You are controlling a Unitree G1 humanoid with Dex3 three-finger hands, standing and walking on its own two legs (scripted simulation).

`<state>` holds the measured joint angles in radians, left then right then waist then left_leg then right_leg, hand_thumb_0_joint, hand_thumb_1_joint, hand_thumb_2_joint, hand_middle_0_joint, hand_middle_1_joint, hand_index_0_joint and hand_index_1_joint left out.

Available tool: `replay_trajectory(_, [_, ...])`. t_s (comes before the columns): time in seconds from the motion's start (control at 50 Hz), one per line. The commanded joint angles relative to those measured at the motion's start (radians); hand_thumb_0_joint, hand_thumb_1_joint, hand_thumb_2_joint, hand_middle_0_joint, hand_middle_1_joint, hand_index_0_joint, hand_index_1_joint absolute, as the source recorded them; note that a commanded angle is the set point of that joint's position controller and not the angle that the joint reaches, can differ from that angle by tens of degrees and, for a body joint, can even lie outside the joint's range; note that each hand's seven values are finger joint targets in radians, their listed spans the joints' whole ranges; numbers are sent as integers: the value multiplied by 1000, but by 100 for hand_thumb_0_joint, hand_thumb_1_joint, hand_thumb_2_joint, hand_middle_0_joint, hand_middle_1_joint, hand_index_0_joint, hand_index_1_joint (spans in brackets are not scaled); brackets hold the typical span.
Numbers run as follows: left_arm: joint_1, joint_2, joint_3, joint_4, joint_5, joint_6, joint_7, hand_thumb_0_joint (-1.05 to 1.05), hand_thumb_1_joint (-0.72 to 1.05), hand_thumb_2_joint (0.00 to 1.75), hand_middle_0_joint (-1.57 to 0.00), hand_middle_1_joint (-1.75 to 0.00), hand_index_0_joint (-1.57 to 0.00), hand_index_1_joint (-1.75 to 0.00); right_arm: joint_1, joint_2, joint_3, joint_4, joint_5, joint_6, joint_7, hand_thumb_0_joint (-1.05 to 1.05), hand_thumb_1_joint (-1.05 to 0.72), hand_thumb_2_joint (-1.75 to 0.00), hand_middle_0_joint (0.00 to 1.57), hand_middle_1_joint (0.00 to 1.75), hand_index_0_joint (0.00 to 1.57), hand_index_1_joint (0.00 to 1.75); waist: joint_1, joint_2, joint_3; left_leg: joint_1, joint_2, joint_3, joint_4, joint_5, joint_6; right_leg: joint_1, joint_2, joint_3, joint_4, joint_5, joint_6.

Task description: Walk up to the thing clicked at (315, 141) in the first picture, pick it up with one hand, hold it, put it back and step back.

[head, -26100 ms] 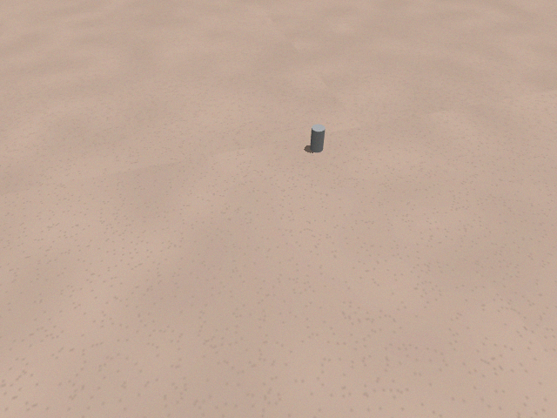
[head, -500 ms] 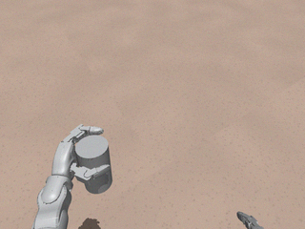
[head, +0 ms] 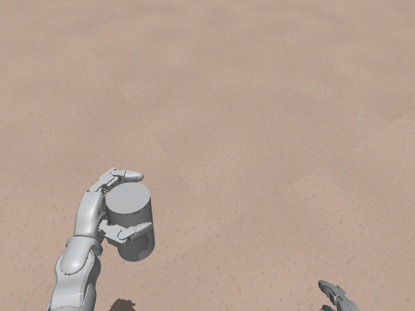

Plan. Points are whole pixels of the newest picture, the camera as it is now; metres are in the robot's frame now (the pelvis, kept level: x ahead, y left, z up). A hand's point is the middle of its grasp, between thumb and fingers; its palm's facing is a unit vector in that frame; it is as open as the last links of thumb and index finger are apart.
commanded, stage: hold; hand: left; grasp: from the side
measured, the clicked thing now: (132, 223) +0.30 +0.16 +0.01
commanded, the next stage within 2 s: crouch in 1.52 s
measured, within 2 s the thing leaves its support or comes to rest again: neither
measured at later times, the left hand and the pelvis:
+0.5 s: hand (129, 213) +0.30 +0.16 +0.04, palm faces -0.06 -1.00 -0.02, open 10.9 cm; pelvis +0.00 +0.00 +0.00, yaw +0 degrees
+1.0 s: hand (128, 215) +0.30 +0.16 +0.04, palm faces -0.05 -1.00 -0.02, open 10.9 cm; pelvis +0.00 +0.00 +0.00, yaw +0 degrees
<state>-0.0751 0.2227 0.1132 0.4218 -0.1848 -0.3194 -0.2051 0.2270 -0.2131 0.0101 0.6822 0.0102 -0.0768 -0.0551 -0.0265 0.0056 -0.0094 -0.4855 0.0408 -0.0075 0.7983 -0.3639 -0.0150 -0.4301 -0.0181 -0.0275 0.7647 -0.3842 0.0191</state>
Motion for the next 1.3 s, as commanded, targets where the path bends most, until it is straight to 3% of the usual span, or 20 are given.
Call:
replay_trajectory(0.0, [-385, 145, 84, -378, -48, -126, 13, 0, 18, 123, -124, -145, -127, -143, -58, -132, -43, -139, 6, -55, -8, 0, -89, -89, 20, 30, 20, 30, 9, 67, -299, 176, -33, 12, -132, 151, 14, 59, 25, -8, -123, 203, -28])
replay_trajectory(0.02, [-378, 128, 67, -374, -48, -122, 14, 0, 15, 121, -122, -144, -126, -141, -57, -135, -44, -143, 6, -57, -6, 0, -88, -89, 20, 30, 20, 30, 4, 69, -289, 179, -29, 7, -139, 154, 11, 53, 29, -14, -118, 202, -30])
replay_trajectory(0.16, [-375, 132, 83, -334, -52, -128, 22, 0, 20, 124, -122, -145, -126, -143, -48, -140, -46, -134, 6, -62, -2, 0, -88, -89, 20, 30, 20, 30, 2, 46, -292, 176, -24, 2, -133, 159, 11, 42, 32, -16, -111, 205, -29])
replay_trajectory(0.24, [-380, 117, 46, -397, -51, -128, 15, 0, 19, 124, -122, -144, -126, -142, -52, -134, -41, -143, 7, -67, -3, 0, -88, -89, 20, 30, 20, 30, 1, 77, -307, 197, -26, 5, -127, 197, 7, 52, 31, -13, -112, 236, -30])
replay_trajectory(0.4, [-351, 103, 53, -349, -46, -117, 35, 0, 18, 123, -120, -142, -123, -141, -45, -133, -43, -128, 3, -69, -3, 0, -88, -89, 20, 30, 20, 30, -6, 47, -270, 174, -28, 7, -123, 191, 14, 44, 29, -13, -114, 242, -25])
replay_trajectory(0.44, [-397, 141, 80, -381, -42, -129, 37, 0, 17, 124, -120, -143, -123, -142, -52, -135, -46, -127, 3, -68, 0, 0, -88, -89, 20, 30, 20, 30, 5, 49, -272, 162, -25, 1, -130, 170, 14, 47, 31, -16, -113, 216, -27])
replay_trajectory(0.48, [-343, 142, 87, -357, -35, -127, 43, 0, 20, 124, -122, -145, -125, -143, -50, -132, -45, -133, 4, -64, 0, 0, -88, -89, 20, 30, 20, 30, 13, 64, -285, 168, -28, 6, -130, 183, 12, 64, 29, -14, -111, 225, -29])
replay_trajectory(0.58, [-353, 116, 55, -376, -40, -138, 35, 0, 20, 124, -121, -144, -124, -143, -49, -131, -45, -134, 3, -66, 3, 0, -88, -90, 20, 30, 20, 30, 3, 70, -310, 179, -26, 7, -117, 213, 10, 63, 30, -12, -101, 257, -29])
replay_trajectory(0.6, [-353, 133, 72, -369, -38, -137, 35, 0, 21, 125, -121, -144, -124, -143, -39, -138, -50, -129, 3, -64, 3, 0, -88, -90, 20, 30, 20, 30, 0, 72, -310, 185, -25, 5, -115, 230, 9, 58, 31, -13, -99, 269, -29])
replay_trajectory(0.62, [-348, 110, 47, -380, -39, -134, 33, 0, 21, 125, -122, -145, -125, -143, -49, -132, -45, -138, 4, -65, 2, 0, -88, -90, 20, 30, 20, 30, 2, 64, -286, 170, -27, 7, -119, 208, 10, 58, 30, -11, -106, 252, -28])
replay_trajectory(0.72, [-388, 120, 55, -382, -46, -134, 32, 0, 19, 124, -120, -143, -123, -142, -38, -139, -48, -129, 4, -70, 3, 0, -88, -90, 20, 30, 20, 30, -13, 68, -302, 185, -22, 1, -120, 208, 10, 38, 33, -15, -100, 251, -29])
replay_trajectory(0.76, [-359, 110, 62, -363, -48, -133, 38, 0, 17, 124, -120, -143, -123, -142, -41, -134, -45, -130, 4, -69, 4, 0, -88, -90, 20, 30, 20, 30, -1, 46, -276, 159, -25, 3, -119, 184, 13, 43, 31, -14, -108, 231, -28])
replay_trajectory(0.84, [-376, 106, 42, -372, -42, -136, 36, 0, 16, 124, -121, -145, -124, -143, -49, -137, -46, -130, 3, -77, 6, 0, -88, -90, 20, 30, 20, 30, -4, 63, -272, 164, -22, -4, -131, 145, 10, 30, 33, -20, -103, 188, -30])
replay_trajectory(0.92, [-345, 105, 44, -382, -42, -132, 43, 0, 19, 125, -121, -144, -123, -143, -48, -133, -44, -139, 4, -73, 5, 0, -88, -90, 20, 30, 20, 30, 4, 37, -289, 158, -27, 3, -118, 179, 14, 63, 29, -15, -110, 228, -26])
replay_trajectory(0.96, [-357, 138, 74, -398, -42, -132, 46, 0, 17, 125, -122, -145, -124, -143, -55, -128, -40, -136, 6, -73, 5, 0, -88, -90, 20, 30, 20, 30, 12, 64, -286, 160, -30, 8, -121, 173, 12, 58, 28, -10, -117, 221, -26])
replay_trajectory(0.98, [-377, 112, 48, -397, -40, -128, 47, 0, 18, 124, -119, -142, -122, -141, -50, -130, -42, -137, 5, -72, 5, 0, -88, -90, 20, 30, 20, 30, -3, 58, -304, 167, -28, 8, -120, 179, 12, 64, 29, -10, -116, 229, -27])
replay_trajectory(1.06, [-369, 126, 75, -353, -40, -131, 55, 0, 20, 126, -120, -144, -123, -142, -52, -134, -46, -128, 4, -72, 8, 0, -88, -90, 20, 30, 20, 30, 5, 55, -267, 143, -26, 3, -129, 140, 11, 40, 30, -16, -112, 190, -30])
replay_trajectory(1.16, [-364, 105, 47, -360, -43, -135, 38, 0, 21, 125, -120, -143, -123, -142, -46, -136, -45, -131, 1, -75, 10, 0, -88, -89, 20, 30, 20, 30, 0, 74, -284, 162, -23, -1, -124, 173, 7, 34, 33, -17, -98, 214, -31])
replay_trajectory(1.18, [-374, 125, 68, -367, -45, -135, 38, 0, 22, 125, -120, -143, -123, -142, -47, -133, -44, -133, 2, -74, 7, 0, -88, -89, 20, 30, 20, 30, 1, 67, -308, 169, -27, 6, -110, 196, 10, 51, 29, -11, -103, 242, -28])
replay_trajectory(1.28, [-377, 113, 60, -380, -51, -134, 33, 0, 18, 124, -120, -143, -123, -142, -48, -134, -43, -130, 4, -79, 4, 0, -88, -90, 20, 30, 20, 30, -4, 47, -293, 162, -27, 7, -117, 160, 15, 40, 29, -9, -115, 215, -25])
